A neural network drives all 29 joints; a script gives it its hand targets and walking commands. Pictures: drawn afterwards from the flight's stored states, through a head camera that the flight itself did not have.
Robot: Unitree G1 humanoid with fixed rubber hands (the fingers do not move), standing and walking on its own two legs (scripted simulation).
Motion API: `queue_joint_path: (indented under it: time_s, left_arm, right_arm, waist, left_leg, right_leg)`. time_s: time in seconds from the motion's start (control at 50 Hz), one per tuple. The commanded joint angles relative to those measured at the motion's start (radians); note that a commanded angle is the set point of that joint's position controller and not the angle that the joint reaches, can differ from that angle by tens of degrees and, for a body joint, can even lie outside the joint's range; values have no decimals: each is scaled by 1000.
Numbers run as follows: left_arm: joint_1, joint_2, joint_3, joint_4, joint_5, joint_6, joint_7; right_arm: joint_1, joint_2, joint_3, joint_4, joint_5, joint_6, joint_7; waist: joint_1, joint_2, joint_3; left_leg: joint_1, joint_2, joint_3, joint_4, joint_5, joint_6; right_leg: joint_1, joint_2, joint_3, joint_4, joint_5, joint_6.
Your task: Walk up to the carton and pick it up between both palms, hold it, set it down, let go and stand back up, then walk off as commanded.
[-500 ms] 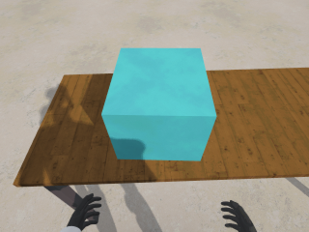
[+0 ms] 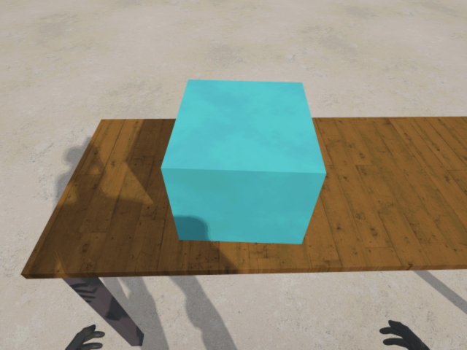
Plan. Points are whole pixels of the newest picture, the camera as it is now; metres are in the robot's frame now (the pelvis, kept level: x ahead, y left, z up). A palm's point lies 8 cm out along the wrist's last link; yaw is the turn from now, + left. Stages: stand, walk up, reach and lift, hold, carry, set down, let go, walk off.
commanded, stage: stand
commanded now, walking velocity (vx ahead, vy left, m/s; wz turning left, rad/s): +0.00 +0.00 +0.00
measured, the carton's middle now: (242, 158) +0.51 +0.02 +0.05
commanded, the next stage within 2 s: walk off in 0.74 s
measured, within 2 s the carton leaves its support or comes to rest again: neither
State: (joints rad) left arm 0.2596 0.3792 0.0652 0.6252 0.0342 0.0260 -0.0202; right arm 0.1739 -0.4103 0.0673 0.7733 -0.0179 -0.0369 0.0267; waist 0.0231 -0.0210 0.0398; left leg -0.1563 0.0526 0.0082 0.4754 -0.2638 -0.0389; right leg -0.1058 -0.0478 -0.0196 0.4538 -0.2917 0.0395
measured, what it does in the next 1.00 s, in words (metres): stands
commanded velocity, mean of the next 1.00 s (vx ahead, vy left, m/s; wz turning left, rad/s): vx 0.00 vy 0.00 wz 0.00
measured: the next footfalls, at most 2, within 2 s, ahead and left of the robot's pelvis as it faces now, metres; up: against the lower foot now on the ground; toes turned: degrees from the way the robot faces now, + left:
right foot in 1.62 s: -0.12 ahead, -0.09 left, +0.00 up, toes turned +3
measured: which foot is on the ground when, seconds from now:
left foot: down 0.00-1.00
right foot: down 0.00-1.00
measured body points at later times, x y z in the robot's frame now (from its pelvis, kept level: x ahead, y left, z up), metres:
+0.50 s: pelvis +0.00 +0.00 +0.00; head -0.01 +0.01 +0.45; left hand +0.10 +0.30 -0.11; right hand +0.13 -0.30 -0.09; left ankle +0.00 +0.14 -0.74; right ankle -0.03 -0.14 -0.74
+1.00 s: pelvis +0.00 +0.00 +0.00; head +0.01 +0.00 +0.45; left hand +0.10 +0.31 -0.11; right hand +0.12 -0.30 -0.10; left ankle +0.00 +0.14 -0.74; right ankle -0.03 -0.14 -0.74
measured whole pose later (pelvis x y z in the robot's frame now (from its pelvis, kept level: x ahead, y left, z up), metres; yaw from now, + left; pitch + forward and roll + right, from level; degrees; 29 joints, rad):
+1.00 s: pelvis +0.00 +0.00 +0.00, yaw +0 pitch -3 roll +0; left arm 0.22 0.38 0.04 0.81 0.01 0.01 -0.02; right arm 0.17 -0.41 0.07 0.86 -0.02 -0.01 0.01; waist 0.02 -0.01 0.06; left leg -0.18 0.05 0.01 0.49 -0.26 -0.04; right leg -0.13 -0.05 -0.02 0.48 -0.29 0.04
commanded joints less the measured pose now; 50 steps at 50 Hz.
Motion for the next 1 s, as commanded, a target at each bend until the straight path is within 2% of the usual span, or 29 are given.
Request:
queue_joint_path:
  time_s: [0.0,0.04,0.08,0.12,0.2,0.22,0.3,0.32,0.34,0.36,0.42,0.46,0.48,0.54,0.56,0.58,0.64,0.68,0.7,0.72,0.76,0.8,0.82,0.86,0.88,0.9,0.92,0.94,0.98]
  left_arm:
    - [-18,211,41,11,-11,-41,9]
    - [-29,221,38,32,-6,-42,11]
    - [-21,217,36,46,-9,-38,16]
    - [-27,213,32,61,-11,-45,12]
    - [-31,195,22,79,-15,-45,11]
    - [-36,200,22,87,-17,-48,12]
    - [-41,210,21,100,-16,-46,19]
    - [-34,208,21,108,-19,-46,16]
    - [-32,199,17,106,-21,-48,13]
    - [-44,197,14,120,-24,-46,12]
    - [-47,193,12,118,-18,-47,15]
    - [-45,213,17,135,-12,-46,12]
    - [-56,207,18,130,-18,-43,16]
    - [-61,216,15,137,-16,-49,18]
    - [-53,200,14,141,-22,-49,16]
    - [-48,204,13,149,-25,-46,15]
    - [-68,204,11,151,-26,-43,14]
    - [-58,210,10,167,-20,-46,19]
    - [-72,196,14,159,-20,-42,20]
    - [-67,209,12,160,-15,-43,18]
    - [-55,215,13,176,-26,-42,18]
    - [-72,210,12,180,-20,-42,20]
    - [-59,210,15,183,-28,-44,22]
    - [-67,204,11,188,-24,-43,18]
    - [-65,223,13,191,-25,-48,18]
    - [-64,218,13,195,-19,-48,18]
    - [-57,224,24,143,-46,-34,19]
    - [-35,227,32,137,-49,-31,24]
    - [-19,226,36,125,-49,-25,27]
  right_arm:
    - [-34,-192,-108,2,-3,1,-6]
    - [-34,-192,-108,4,3,0,-7]
    - [-30,-192,-109,14,-1,4,-9]
    - [-31,-182,-105,19,-1,9,-10]
    - [-27,-204,-109,36,-1,7,-16]
    - [-38,-197,-107,32,-4,5,-15]
    - [-50,-197,-108,41,3,7,-12]
    - [-41,-214,-108,51,0,11,-15]
    - [-42,-199,-108,45,0,9,-16]
    - [-54,-194,-102,52,-2,13,-16]
    - [-53,-190,-99,54,-1,11,-18]
    - [-48,-200,-105,60,4,12,-20]
    - [-44,-185,-98,64,6,15,-20]
    - [-53,-194,-105,66,5,11,-19]
    - [-57,-188,-99,66,4,8,-17]
    - [-70,-190,-101,70,6,9,-18]
    - [-63,-184,-98,75,8,17,-20]
    - [-50,-192,-101,85,10,11,-20]
    - [-61,-202,-101,83,2,10,-23]
    - [-62,-180,-97,85,9,13,-21]
    - [-67,-200,-102,79,6,14,-21]
    - [-58,-184,-97,86,8,16,-23]
    - [-54,-195,-100,92,4,19,-22]
    - [-68,-178,-93,91,11,17,-21]
    - [-45,-180,-95,96,12,17,-24]
    - [-66,-173,-97,87,15,13,-22]
    - [-20,-226,-163,21,7,25,-23]
    - [-19,-217,-160,8,7,29,-28]
    - [-4,-223,-170,-3,7,38,-28]
  waist:
    - [6,58,-7]
    - [-5,10,9]
    - [-8,60,12]
    - [-3,24,-3]
    - [-6,53,13]
    - [-5,22,-10]
    - [-5,36,-13]
    - [-8,62,-2]
    - [2,33,1]
    - [-6,50,7]
    - [-2,28,5]
    - [-10,70,-11]
    - [-7,44,-11]
    - [-15,40,-6]
    - [-2,37,-10]
    - [-6,60,7]
    - [-9,56,0]
    - [-15,21,13]
    - [-10,67,-6]
    - [-15,24,-1]
    - [-8,53,-11]
    - [-15,23,-3]
    - [-10,42,-7]
    - [-8,42,-17]
    - [-17,36,-17]
    - [-15,59,-10]
    - [-33,68,47]
    - [-21,85,45]
    - [-21,55,18]
  left_leg:
    - [-13,45,-19,-82,213,64]
    - [6,53,-24,-91,211,65]
    - [-9,48,-15,-84,188,66]
    - [8,51,-18,-89,201,68]
    - [8,52,-19,-97,200,69]
    - [18,54,-25,-86,221,66]
    - [17,54,-22,-80,248,63]
    - [0,53,-19,-86,228,65]
    - [1,60,-21,-91,229,63]
    - [3,61,-24,-94,236,69]
    - [4,63,-25,-91,272,67]
    - [27,60,-25,-95,254,66]
    - [23,56,-25,-92,256,63]
    - [23,66,-30,-100,271,65]
    - [6,69,-33,-106,261,64]
    - [-7,67,-32,-100,244,69]
    - [2,69,-33,-108,244,68]
    - [27,67,-34,-109,284,63]
    - [10,63,-25,-97,281,59]
    - [31,66,-27,-98,268,54]
    - [24,65,-28,-84,264,61]
    - [25,68,-34,-107,279,62]
    - [19,69,-36,-98,294,60]
    - [39,68,-30,-91,313,59]
    - [42,70,-28,-96,305,57]
    - [37,68,-16,-79,317,55]
    - [-53,52,-78,18,615,106]
    - [-40,60,-57,45,647,118]
    - [-16,50,-57,88,650,133]
  right_leg:
    - [-53,-54,28,-58,174,-58]
    - [-80,-56,28,-55,159,-62]
    - [-79,-60,33,-71,146,-58]
    - [-62,-57,20,-64,142,-58]
    - [-62,-66,39,-85,161,-62]
    - [-54,-64,38,-81,180,-59]
    - [-44,-68,34,-80,219,-64]
    - [-42,-65,34,-81,217,-58]
    - [-39,-71,35,-76,207,-59]
    - [-47,-68,37,-83,201,-58]
    - [-38,-71,26,-86,224,-59]
    - [-37,-74,31,-93,227,-60]
    - [-29,-67,26,-89,235,-58]
    - [-47,-69,29,-86,246,-58]
    - [-22,-70,25,-82,240,-58]
    - [-32,-78,38,-92,224,-64]
    - [-26,-75,35,-89,229,-64]
    - [-47,-74,35,-92,233,-62]
    - [-18,-76,35,-99,245,-60]
    - [-47,-70,20,-89,249,-60]
    - [-25,-78,32,-103,258,-59]
    - [-27,-74,28,-91,250,-60]
    - [-14,-73,26,-94,245,-59]
    - [-19,-72,18,-100,278,-52]
    - [-18,-77,23,-95,281,-55]
    - [-38,-78,26,-95,293,-51]
    - [-111,-63,37,50,545,-73]
    - [-141,-67,31,74,526,-82]
    - [-167,-55,22,67,464,-91]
